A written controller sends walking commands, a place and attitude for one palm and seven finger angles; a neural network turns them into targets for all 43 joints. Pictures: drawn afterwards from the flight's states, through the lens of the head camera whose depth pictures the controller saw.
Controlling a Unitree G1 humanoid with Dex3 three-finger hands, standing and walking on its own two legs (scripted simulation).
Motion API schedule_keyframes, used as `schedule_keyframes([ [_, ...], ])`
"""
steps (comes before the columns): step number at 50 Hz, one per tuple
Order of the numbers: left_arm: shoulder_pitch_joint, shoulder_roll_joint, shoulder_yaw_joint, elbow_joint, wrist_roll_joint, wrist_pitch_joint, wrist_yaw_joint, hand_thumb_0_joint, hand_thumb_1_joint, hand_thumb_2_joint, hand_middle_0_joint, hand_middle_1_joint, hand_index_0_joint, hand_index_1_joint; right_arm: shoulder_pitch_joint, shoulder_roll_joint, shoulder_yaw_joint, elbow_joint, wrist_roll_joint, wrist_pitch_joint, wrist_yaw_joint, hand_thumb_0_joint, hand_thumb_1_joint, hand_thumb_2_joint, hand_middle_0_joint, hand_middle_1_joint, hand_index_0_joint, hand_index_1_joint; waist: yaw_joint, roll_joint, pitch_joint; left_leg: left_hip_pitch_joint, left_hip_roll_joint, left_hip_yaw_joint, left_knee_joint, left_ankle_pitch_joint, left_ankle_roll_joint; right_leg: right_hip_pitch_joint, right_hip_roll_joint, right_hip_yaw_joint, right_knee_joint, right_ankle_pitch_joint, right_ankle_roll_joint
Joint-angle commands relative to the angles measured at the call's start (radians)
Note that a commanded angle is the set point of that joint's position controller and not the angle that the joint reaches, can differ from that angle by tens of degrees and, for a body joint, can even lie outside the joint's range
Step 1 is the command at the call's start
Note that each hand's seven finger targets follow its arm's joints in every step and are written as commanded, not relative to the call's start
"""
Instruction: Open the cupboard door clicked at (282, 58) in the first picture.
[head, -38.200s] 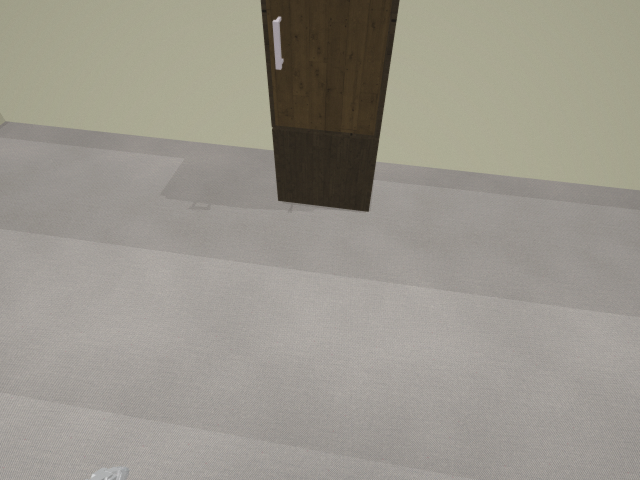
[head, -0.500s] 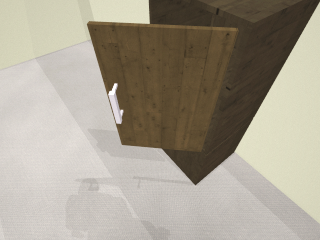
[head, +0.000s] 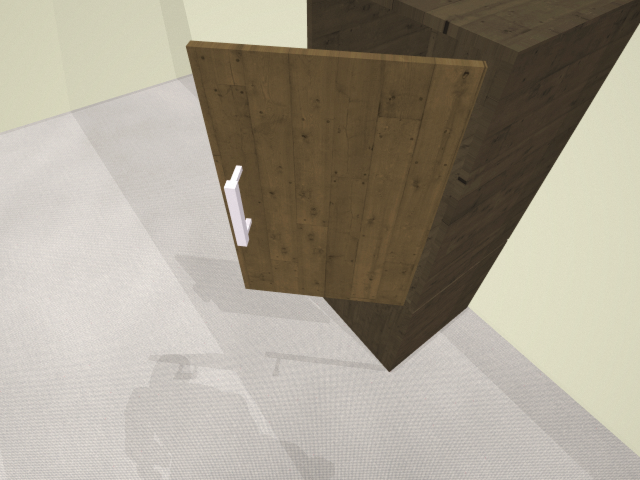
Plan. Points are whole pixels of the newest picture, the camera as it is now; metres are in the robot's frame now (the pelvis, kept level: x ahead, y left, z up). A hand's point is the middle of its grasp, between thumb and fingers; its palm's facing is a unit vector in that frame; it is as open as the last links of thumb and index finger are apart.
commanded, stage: look again from close up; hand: left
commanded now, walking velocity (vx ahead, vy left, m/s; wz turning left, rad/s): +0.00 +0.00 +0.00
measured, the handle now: (240, 207) +0.55 +0.18 -0.03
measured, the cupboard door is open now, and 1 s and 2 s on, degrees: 46 46 46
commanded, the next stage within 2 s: raise the hand with hooked fingers in 0.24 s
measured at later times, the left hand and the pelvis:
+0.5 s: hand (157, 453) +0.16 +0.21 -0.05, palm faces +0.27 -0.96 -0.10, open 7.5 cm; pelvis -0.02 +0.01 -0.01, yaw +3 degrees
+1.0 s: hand (136, 463) +0.15 +0.23 -0.05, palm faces -0.07 -1.00 -0.04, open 10.0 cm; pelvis -0.08 +0.02 -0.10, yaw +4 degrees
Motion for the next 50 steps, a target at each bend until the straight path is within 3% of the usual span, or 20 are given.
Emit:
schedule_keyframes([
  [1, 0.031, 0.136, 0.029, -0.043, 0.001, -0.012, 0.009, 0.000, 0.900, 0.900, -0.200, -0.300, -0.200, -0.300, 0.047, -0.124, -0.026, -0.021, -0.003, -0.017, -0.004, 0.000, -0.900, -0.900, 0.200, 0.300, 0.200, 0.300, 0.003, 0.010, -0.022, -0.020, 0.082, -0.069, -0.050, 0.241, 0.046, 0.018, -0.117, 0.104, -0.051, 0.311, -0.021],
  [16, 0.039, 0.129, 0.028, -0.038, 0.001, -0.014, 0.010, 0.000, 0.900, 0.900, -0.200, -0.300, -0.200, -0.300, 0.053, -0.119, -0.029, -0.015, -0.002, -0.018, -0.005, 0.000, -0.900, -0.900, 0.200, 0.300, 0.200, 0.300, 0.002, 0.001, -0.026, -0.018, 0.079, -0.075, -0.051, 0.243, 0.047, 0.018, -0.119, 0.102, -0.054, 0.313, -0.019],
  [17, 0.172, 0.094, 0.023, 0.011, 0.002, -0.023, 0.054, 0.000, 0.900, 0.900, -0.200, -0.300, -0.200, -0.300, -0.040, -0.125, -0.040, -0.085, 0.012, -0.015, 0.006, 0.000, -0.900, -0.900, 0.200, 0.300, 0.200, 0.300, 0.040, 0.033, -0.007, -0.098, 0.086, -0.003, 0.183, 0.218, 0.017, 0.019, -0.196, 0.158, -0.054, 0.675, 0.030],
  [18, -0.608, 0.385, 0.219, -1.505, -0.200, -0.247, 0.032, 0.000, 0.877, 0.890, -0.202, -0.315, -0.202, -0.315, 0.002, -0.255, -0.052, -0.426, 0.063, -0.169, -0.035, 0.000, -0.900, -0.900, 0.200, 0.300, 0.200, 0.300, -0.070, 0.187, -0.502, 0.105, -0.052, -0.054, 0.035, 0.403, 0.046, 0.171, -0.092, 0.083, 0.035, 0.619, -0.013],
  [19, -0.081, 0.302, 0.216, -1.213, -0.111, -0.201, 0.058, 0.000, 0.853, 0.880, -0.203, -0.330, -0.203, -0.330, -0.053, -0.184, -0.048, -0.387, 0.035, -0.248, -0.071, 0.000, -0.900, -0.900, 0.200, 0.300, 0.200, 0.300, 0.030, 0.296, -0.474, 0.135, -0.027, -0.032, 0.044, 0.576, 0.062, 0.130, -0.040, 0.046, 0.088, 0.440, -0.031],
  [20, 0.183, 0.058, 0.095, -1.046, -0.168, -0.083, 0.068, 0.000, 0.830, 0.870, -0.205, -0.345, -0.205, -0.345, -0.059, -0.142, -0.052, -0.390, 0.057, -0.269, -0.061, 0.000, -0.900, -0.900, 0.200, 0.300, 0.200, 0.300, 0.002, 0.252, -0.297, 0.046, -0.003, -0.063, 0.057, 0.569, 0.026, 0.008, -0.039, -0.019, 0.063, 0.272, -0.014],
  [21, 0.098, -0.004, 0.074, -1.013, -0.181, -0.089, 0.044, 0.000, 0.807, 0.860, -0.207, -0.360, -0.207, -0.360, -0.022, -0.169, -0.057, -0.372, 0.056, -0.275, -0.050, 0.000, -0.900, -0.900, 0.200, 0.300, 0.200, 0.300, -0.054, 0.059, -0.130, -0.041, -0.002, -0.072, 0.090, 0.477, 0.032, -0.101, -0.032, -0.051, 0.048, 0.269, 0.008],
  [22, 0.019, 0.038, 0.120, -1.025, -0.198, -0.150, 0.014, 0.000, 0.783, 0.850, -0.208, -0.375, -0.208, -0.375, -0.035, -0.198, -0.080, -0.428, 0.043, -0.288, -0.043, 0.000, -0.900, -0.900, 0.200, 0.300, 0.200, 0.300, -0.068, -0.052, -0.042, -0.128, -0.017, -0.082, 0.137, 0.354, 0.043, -0.187, -0.028, -0.065, 0.066, 0.253, 0.021],
  [24, 0.210, -0.002, 0.161, -0.857, -0.222, -0.281, -0.077, 0.000, 0.737, 0.830, -0.212, -0.405, -0.212, -0.405, -0.032, -0.202, -0.099, -0.476, 0.019, -0.300, -0.030, 0.000, -0.900, -0.900, 0.200, 0.300, 0.200, 0.300, -0.026, -0.194, -0.062, -0.295, -0.038, -0.072, 0.231, 0.190, 0.037, -0.299, -0.020, -0.081, 0.156, 0.141, 0.030],
  [25, 0.300, 0.006, 0.195, -0.784, -0.231, -0.346, -0.136, 0.000, 0.713, 0.820, -0.213, -0.420, -0.213, -0.420, -0.052, -0.199, -0.102, -0.512, 0.023, -0.306, -0.013, 0.000, -0.900, -0.900, 0.200, 0.300, 0.200, 0.300, 0.019, -0.147, -0.072, -0.363, -0.056, -0.061, 0.279, 0.155, 0.026, -0.316, -0.026, -0.068, 0.214, 0.125, 0.018],
  [27, 0.332, -0.004, 0.202, -0.792, -0.259, -0.503, -0.263, 0.000, 0.667, 0.800, -0.217, -0.450, -0.217, -0.450, -0.079, -0.193, -0.109, -0.577, 0.019, -0.311, 0.013, 0.000, -0.900, -0.900, 0.200, 0.300, 0.200, 0.300, 0.052, -0.165, -0.157, -0.494, -0.069, -0.047, 0.385, 0.093, 0.013, -0.372, -0.024, -0.048, 0.341, 0.078, 0.007],
  [29, 0.254, 0.053, 0.222, -0.810, -0.271, -0.643, -0.390, 0.000, 0.620, 0.780, -0.220, -0.480, -0.220, -0.480, -0.095, -0.202, -0.115, -0.630, 0.023, -0.321, 0.032, 0.000, -0.900, -0.900, 0.200, 0.300, 0.200, 0.300, 0.043, -0.129, -0.206, -0.611, -0.080, -0.043, 0.496, 0.027, 0.013, -0.450, -0.031, -0.004, 0.430, 0.017, 0.000],
  [31, 0.176, 0.154, 0.278, -0.855, -0.292, -0.695, -0.510, 0.000, 0.573, 0.760, -0.223, -0.510, -0.223, -0.510, -0.094, -0.219, -0.118, -0.692, 0.033, -0.323, 0.042, 0.000, -0.900, -0.900, 0.200, 0.300, 0.200, 0.300, 0.050, -0.029, -0.309, -0.659, -0.082, -0.038, 0.586, 0.012, 0.023, -0.482, -0.041, 0.057, 0.497, -0.019, -0.011],
  [33, 0.137, 0.151, 0.292, -0.935, -0.353, -0.642, -0.549, 0.000, 0.527, 0.740, -0.227, -0.540, -0.227, -0.540, -0.113, -0.221, -0.113, -0.766, 0.050, -0.314, 0.030, 0.000, -0.900, -0.900, 0.200, 0.300, 0.200, 0.300, 0.055, -0.021, -0.352, -0.704, -0.085, -0.035, 0.611, -0.066, 0.034, -0.519, -0.036, 0.075, 0.501, -0.162, -0.001],
  [35, 0.001, 0.195, 0.322, -1.061, -0.405, -0.585, -0.542, 0.000, 0.480, 0.720, -0.230, -0.570, -0.230, -0.570, -0.093, -0.222, -0.101, -0.796, 0.055, -0.301, 0.009, 0.000, -0.900, -0.900, 0.200, 0.300, 0.200, 0.300, 0.029, -0.022, -0.354, -0.757, -0.078, -0.041, 0.652, -0.127, 0.044, -0.523, -0.035, 0.130, 0.465, -0.295, 0.007],
  [37, -0.063, 0.184, 0.291, -1.202, -0.389, -0.555, -0.505, 0.000, 0.433, 0.700, -0.233, -0.600, -0.233, -0.600, -0.066, -0.215, -0.092, -0.807, 0.056, -0.293, -0.008, 0.000, -0.900, -0.900, 0.200, 0.300, 0.200, 0.300, 0.006, 0.031, -0.361, -0.720, -0.057, -0.063, 0.647, -0.160, 0.053, -0.570, -0.020, 0.102, 0.469, -0.337, 0.005],
  [39, -0.102, 0.211, 0.285, -1.320, -0.356, -0.534, -0.461, 0.000, 0.387, 0.680, -0.237, -0.630, -0.237, -0.630, -0.037, -0.214, -0.085, -0.790, 0.050, -0.289, -0.023, 0.000, -0.900, -0.900, 0.200, 0.300, 0.200, 0.300, -0.011, 0.097, -0.406, -0.669, -0.046, -0.081, 0.647, -0.087, 0.060, -0.565, -0.006, 0.068, 0.507, -0.196, 0.000],
  [43, -0.078, 0.196, 0.242, -1.307, -0.313, -0.461, -0.445, 0.000, 0.293, 0.640, -0.243, -0.690, -0.243, -0.690, -0.024, -0.210, -0.069, -0.747, 0.044, -0.287, -0.035, 0.000, -0.900, -0.900, 0.200, 0.300, 0.200, 0.300, -0.040, 0.104, -0.379, -0.660, -0.037, -0.112, 0.640, -0.057, 0.059, -0.603, 0.007, 0.011, 0.527, -0.127, 0.002],
  [45, -0.054, 0.200, 0.255, -1.216, -0.320, -0.407, -0.458, 0.000, 0.247, 0.620, -0.247, -0.720, -0.247, -0.720, -0.031, -0.211, -0.063, -0.737, 0.050, -0.283, -0.040, 0.000, -0.900, -0.900, 0.200, 0.300, 0.200, 0.300, -0.036, 0.089, -0.337, -0.683, -0.039, -0.121, 0.625, -0.087, 0.055, -0.610, 0.016, -0.002, 0.516, -0.163, 0.000],
  [50, -0.012, 0.258, 0.353, -1.157, -0.350, -0.328, -0.464, 0.000, 0.130, 0.570, -0.255, -0.795, -0.255, -0.795, -0.056, -0.205, -0.053, -0.750, 0.050, -0.276, -0.041, 0.000, -0.900, -0.900, 0.200, 0.300, 0.200, 0.300, 0.010, 0.066, -0.381, -0.692, -0.048, -0.122, 0.574, -0.100, 0.048, -0.541, 0.007, -0.011, 0.485, -0.206, 0.001],
])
